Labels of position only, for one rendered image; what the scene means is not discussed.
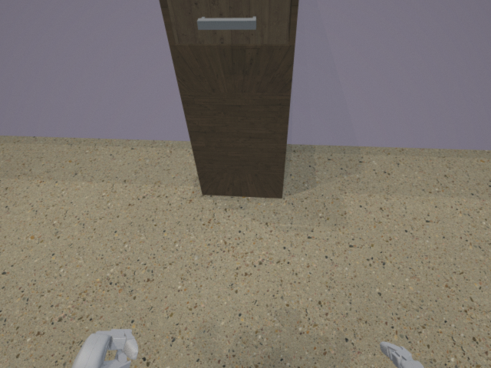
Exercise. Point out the drawer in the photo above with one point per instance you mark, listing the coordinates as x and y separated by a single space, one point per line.
272 21

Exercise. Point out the cabinet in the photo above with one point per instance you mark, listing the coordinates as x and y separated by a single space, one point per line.
236 101

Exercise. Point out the left robot hand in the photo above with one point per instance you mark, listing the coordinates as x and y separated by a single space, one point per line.
94 349

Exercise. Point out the handle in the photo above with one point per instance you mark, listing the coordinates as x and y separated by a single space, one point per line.
226 23

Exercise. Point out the right robot hand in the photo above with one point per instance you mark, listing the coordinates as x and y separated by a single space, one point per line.
401 357

